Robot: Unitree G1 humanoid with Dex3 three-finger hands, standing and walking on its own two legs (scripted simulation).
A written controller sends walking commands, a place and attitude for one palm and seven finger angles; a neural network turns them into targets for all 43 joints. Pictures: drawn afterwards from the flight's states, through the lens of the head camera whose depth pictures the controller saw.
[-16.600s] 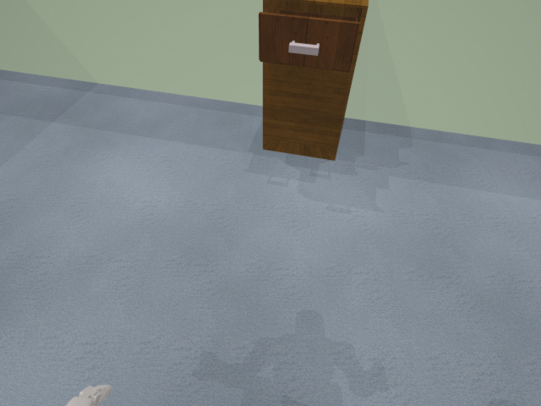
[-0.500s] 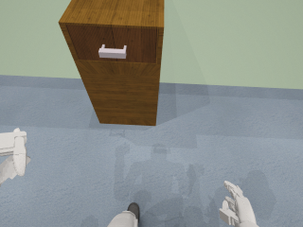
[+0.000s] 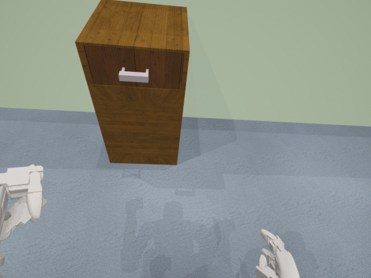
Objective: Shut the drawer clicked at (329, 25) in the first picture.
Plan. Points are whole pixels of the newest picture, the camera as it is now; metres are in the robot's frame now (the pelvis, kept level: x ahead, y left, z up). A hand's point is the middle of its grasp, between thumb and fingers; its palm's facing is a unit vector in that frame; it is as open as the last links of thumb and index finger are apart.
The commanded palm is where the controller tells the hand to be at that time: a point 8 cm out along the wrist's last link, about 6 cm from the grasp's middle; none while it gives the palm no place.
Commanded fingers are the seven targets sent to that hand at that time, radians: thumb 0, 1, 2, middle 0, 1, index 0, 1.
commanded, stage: stop stepping back and stand still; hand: left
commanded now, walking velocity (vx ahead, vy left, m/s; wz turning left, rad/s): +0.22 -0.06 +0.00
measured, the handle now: (134, 73) +0.85 +0.24 -0.07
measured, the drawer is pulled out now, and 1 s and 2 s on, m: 0.00 0.00 0.00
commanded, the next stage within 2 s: let the arm hang, fingers relaxed in 0.34 s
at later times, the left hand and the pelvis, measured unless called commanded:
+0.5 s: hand (57, 213) +0.20 +0.23 +0.11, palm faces +0.23 -0.84 -0.49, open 3.2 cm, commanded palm none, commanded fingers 0.00 0.90 0.90 -1.24 -1.43 -1.24 -1.43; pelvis -0.02 +0.00 -0.01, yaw +0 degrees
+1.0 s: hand out of the picture -0.12 +0.19 -0.17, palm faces +0.07 -0.97 -0.25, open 5.1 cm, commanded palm none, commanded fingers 0.00 0.90 0.90 -0.24 -0.34 -0.24 -0.34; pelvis -0.05 +0.00 -0.01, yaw +2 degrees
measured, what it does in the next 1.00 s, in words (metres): steps on the spot: right foot, then left foot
